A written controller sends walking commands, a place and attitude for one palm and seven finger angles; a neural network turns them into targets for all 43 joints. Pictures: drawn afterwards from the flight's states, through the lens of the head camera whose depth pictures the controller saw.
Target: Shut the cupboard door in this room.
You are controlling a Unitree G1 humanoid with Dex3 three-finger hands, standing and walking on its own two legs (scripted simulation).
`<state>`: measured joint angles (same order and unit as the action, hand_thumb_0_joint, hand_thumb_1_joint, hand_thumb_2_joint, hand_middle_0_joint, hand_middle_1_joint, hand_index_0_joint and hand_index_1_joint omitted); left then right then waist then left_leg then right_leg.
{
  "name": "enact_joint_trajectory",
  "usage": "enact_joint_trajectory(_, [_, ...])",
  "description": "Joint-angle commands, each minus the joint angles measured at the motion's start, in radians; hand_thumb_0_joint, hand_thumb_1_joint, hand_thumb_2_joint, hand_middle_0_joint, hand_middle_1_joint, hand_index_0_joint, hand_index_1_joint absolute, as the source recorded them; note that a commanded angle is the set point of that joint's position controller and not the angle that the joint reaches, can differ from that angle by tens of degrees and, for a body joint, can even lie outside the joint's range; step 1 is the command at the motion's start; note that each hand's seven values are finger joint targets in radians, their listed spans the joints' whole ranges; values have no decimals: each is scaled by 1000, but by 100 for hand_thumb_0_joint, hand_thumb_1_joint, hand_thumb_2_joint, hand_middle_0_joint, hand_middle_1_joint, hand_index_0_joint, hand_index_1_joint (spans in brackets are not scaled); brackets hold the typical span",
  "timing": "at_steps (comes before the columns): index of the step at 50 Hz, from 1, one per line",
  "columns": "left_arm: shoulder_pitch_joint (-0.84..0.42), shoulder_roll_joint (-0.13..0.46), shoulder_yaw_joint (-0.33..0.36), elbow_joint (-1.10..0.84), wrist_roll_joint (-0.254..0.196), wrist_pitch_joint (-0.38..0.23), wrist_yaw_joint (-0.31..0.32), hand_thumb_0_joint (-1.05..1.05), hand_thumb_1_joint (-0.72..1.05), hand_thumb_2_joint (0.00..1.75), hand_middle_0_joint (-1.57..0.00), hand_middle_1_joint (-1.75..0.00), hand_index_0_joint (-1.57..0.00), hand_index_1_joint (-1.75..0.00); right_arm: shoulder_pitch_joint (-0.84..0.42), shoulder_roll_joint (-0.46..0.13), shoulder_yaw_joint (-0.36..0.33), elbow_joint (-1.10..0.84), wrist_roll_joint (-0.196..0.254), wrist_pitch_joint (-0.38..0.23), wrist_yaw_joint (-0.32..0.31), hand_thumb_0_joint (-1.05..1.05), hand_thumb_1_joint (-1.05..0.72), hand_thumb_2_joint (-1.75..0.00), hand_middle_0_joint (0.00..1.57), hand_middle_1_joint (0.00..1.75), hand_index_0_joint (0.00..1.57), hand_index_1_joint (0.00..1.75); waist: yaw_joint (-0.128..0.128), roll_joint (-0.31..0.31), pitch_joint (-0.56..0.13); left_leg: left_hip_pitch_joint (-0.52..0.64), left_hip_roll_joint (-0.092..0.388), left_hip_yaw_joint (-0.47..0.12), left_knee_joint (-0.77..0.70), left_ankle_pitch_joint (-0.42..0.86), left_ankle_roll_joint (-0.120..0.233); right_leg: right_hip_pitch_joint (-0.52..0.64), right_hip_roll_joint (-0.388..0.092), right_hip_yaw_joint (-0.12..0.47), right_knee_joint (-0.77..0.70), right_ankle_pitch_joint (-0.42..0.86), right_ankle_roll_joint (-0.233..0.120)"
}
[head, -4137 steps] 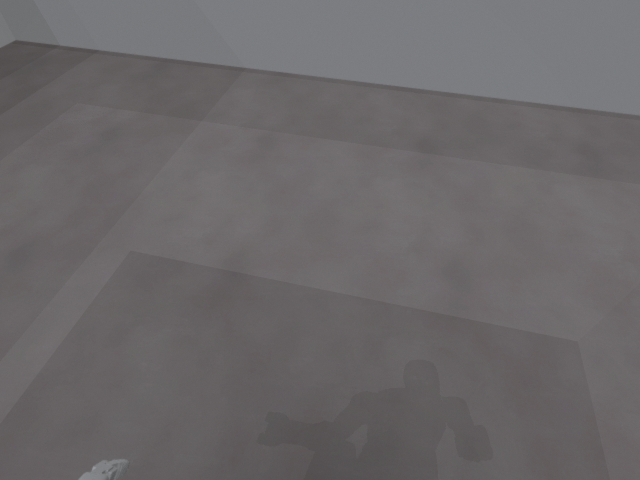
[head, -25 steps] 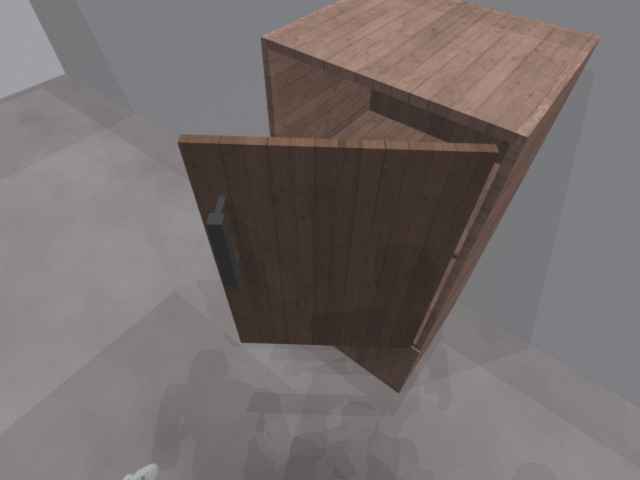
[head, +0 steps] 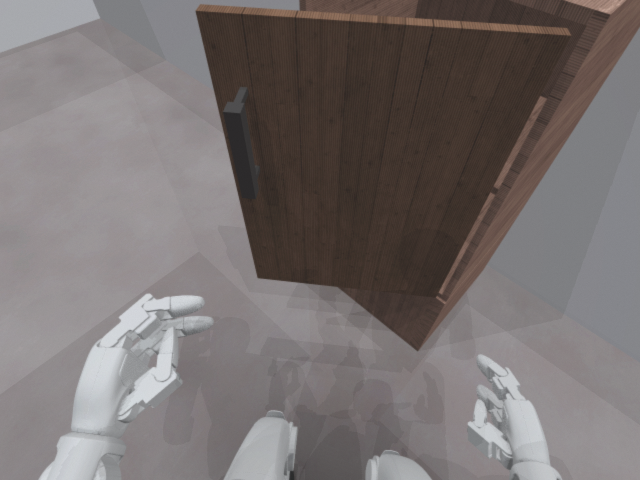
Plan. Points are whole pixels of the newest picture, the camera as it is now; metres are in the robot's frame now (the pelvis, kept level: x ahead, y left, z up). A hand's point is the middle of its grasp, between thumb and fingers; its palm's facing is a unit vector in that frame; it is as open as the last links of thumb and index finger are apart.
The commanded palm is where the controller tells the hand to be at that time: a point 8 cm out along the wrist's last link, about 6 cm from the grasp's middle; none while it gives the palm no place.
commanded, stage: raise the hand and make a fist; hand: left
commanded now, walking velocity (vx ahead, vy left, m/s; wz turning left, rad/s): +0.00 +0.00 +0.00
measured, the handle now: (246, 145) +0.53 +0.17 +0.10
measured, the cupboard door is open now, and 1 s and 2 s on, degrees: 36 36 36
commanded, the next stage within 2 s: bring the fist close to the handle in 1.32 s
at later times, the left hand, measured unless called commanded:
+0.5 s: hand (150, 342) +0.24 +0.21 +0.08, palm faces -0.02 -1.00 -0.03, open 3.3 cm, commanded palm +0.22 +0.26 +0.09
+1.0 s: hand (130, 324) +0.24 +0.22 +0.11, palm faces -0.02 -1.00 -0.05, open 3.1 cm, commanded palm +0.22 +0.27 +0.11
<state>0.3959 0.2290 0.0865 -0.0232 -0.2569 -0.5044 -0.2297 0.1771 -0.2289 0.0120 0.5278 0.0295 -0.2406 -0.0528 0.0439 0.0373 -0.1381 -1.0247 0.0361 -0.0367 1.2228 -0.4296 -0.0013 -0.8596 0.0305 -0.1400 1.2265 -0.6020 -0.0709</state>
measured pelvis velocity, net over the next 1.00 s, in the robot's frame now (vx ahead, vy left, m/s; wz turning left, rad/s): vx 0.02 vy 0.04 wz -0.01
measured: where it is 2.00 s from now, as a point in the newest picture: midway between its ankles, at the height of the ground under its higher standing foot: outside the picture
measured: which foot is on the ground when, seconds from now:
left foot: down 0.00-1.00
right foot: down 0.00-1.00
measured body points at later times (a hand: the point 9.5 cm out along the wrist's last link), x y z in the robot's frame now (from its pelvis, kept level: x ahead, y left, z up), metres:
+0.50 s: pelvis +0.02 +0.04 +0.02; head +0.08 +0.05 +0.47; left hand +0.23 +0.26 +0.09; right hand +0.20 -0.20 -0.04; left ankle +0.09 +0.12 -0.63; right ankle +0.01 -0.08 -0.63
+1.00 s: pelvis +0.02 +0.04 +0.04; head +0.06 +0.04 +0.49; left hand +0.24 +0.28 +0.11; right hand +0.19 -0.20 -0.03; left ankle +0.09 +0.12 -0.63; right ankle +0.01 -0.08 -0.63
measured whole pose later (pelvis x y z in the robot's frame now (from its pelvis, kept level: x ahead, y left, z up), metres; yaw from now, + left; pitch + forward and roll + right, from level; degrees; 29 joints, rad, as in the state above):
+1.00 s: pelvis +0.02 +0.04 +0.04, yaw -1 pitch +10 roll -3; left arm 0.37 0.27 0.14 -0.06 -0.28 -0.31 -0.23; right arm 0.28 -0.25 0.04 0.51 0.04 -0.17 -0.05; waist 0.01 0.05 -0.11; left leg -0.82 0.02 0.01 1.03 -0.39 0.05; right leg -0.65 0.02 -0.09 1.00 -0.52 -0.01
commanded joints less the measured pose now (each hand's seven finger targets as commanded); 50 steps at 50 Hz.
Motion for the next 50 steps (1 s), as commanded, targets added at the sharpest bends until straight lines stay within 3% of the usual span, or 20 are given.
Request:
enact_joint_trajectory(1, [-61,108,47,-135,-30,86,-45,0,90,90,-75,-90,-75,-90,-2,-127,-53,-151,15,-41,-29,0,-90,-90,20,30,20,30,-48,-47,-164,193,-22,1,-155,5,40,71,-47,262,-403,-27,76])
enact_joint_trajectory(3, [-15,139,119,-142,-35,130,-17,0,90,90,-79,-94,-79,-94,-12,-114,-56,-155,15,-25,-30,0,-90,-90,20,30,20,30,-12,-65,-203,214,-24,-1,-175,56,39,130,-44,246,-385,60,81])
enact_joint_trajectory(4, [-15,112,107,-184,-38,132,-2,0,90,90,-81,-96,-81,-96,-11,-106,-54,-166,12,-21,-28,0,-90,-90,20,30,20,30,-10,-60,-208,239,-23,-3,-195,82,38,139,-42,219,-373,111,77])
enact_joint_trajectory(8, [-21,104,109,-244,-18,77,68,0,90,90,-88,-104,-88,-104,-12,-102,-56,-156,-4,-18,-21,0,-90,-90,20,30,20,30,-7,-23,-195,311,-17,-18,-247,131,36,98,-7,118,-304,201,52])
enact_joint_trajectory(11, [25,60,56,-234,-8,29,76,0,90,90,-93,-110,-93,-110,4,-110,-59,-149,-11,-21,-9,0,-90,-90,20,30,20,30,-27,-21,-195,347,-12,-28,-257,144,32,55,0,84,-273,230,47])
enact_joint_trajectory(16, [26,74,37,-253,-3,27,53,0,90,90,-102,-120,-102,-120,17,-130,-61,-164,-6,-13,-6,0,-90,-90,20,30,20,30,-34,8,-192,366,-9,-45,-290,85,28,39,3,73,-275,182,42])
enact_joint_trajectory(18, [14,99,57,-286,-1,34,61,0,90,90,-106,-124,-106,-124,19,-135,-62,-168,-7,-7,-10,0,-90,-90,20,30,20,30,-30,17,-212,390,-5,-57,-305,85,28,50,7,70,-273,190,39])
enact_joint_trajectory(20, [6,83,43,-327,0,39,69,0,90,90,-110,-128,-110,-128,24,-134,-60,-176,-5,-3,-9,0,-90,-90,20,30,20,30,-34,47,-222,436,0,-69,-322,96,22,48,7,59,-272,205,38])
enact_joint_trajectory(23, [6,104,62,-326,11,54,86,0,90,90,-115,-134,-115,-134,30,-136,-57,-178,-7,9,-10,0,-90,-90,20,30,20,30,-36,44,-207,451,4,-83,-338,96,20,52,14,54,-275,215,37])
enact_joint_trajectory(26, [2,76,34,-325,11,66,81,0,90,90,-121,-140,-121,-140,32,-134,-50,-187,-6,20,-3,0,-90,-90,20,30,20,30,-44,64,-185,473,7,-93,-358,88,13,50,13,46,-284,215,38])
enact_joint_trajectory(28, [9,103,58,-283,15,89,73,0,90,90,-124,-144,-124,-144,32,-138,-48,-190,-5,30,-3,0,-90,-90,20,30,20,30,-44,36,-161,452,5,-90,-365,66,17,63,17,49,-300,211,38])
enact_joint_trajectory(29, [-1,83,41,-291,12,94,67,0,90,90,-126,-146,-126,-146,32,-138,-45,-198,-2,34,-3,0,-90,-90,20,30,20,30,-49,30,-154,456,5,-91,-372,53,16,64,16,47,-306,204,39])
enact_joint_trajectory(34, [-54,116,66,-300,1,110,44,0,90,90,-130,-150,-130,-150,28,-139,-32,-208,0,37,-7,0,-90,-90,20,30,20,30,-46,65,-144,470,-1,-87,-389,34,16,88,16,53,-328,199,35])
enact_joint_trajectory(43, [-86,156,119,-252,-31,124,15,0,90,90,-130,-150,-130,-150,28,-145,-25,-189,6,19,-11,0,-90,-90,20,30,20,30,-40,39,-123,450,-10,-71,-402,14,21,142,17,71,-378,179,35])
enact_joint_trajectory(45, [-95,149,114,-261,-38,125,4,0,90,90,-130,-150,-130,-150,30,-145,-26,-190,9,12,-12,0,-90,-90,20,30,20,30,-41,34,-143,464,-12,-58,-396,53,23,158,13,74,-385,200,38])
enact_joint_trajectory(50, [-83,135,114,-213,-58,131,-12,0,90,90,-130,-150,-130,-150,29,-143,-28,-179,12,1,-13,0,-90,-90,20,30,20,30,-41,8,-111,431,-20,-36,-381,63,27,168,7,95,-410,186,43])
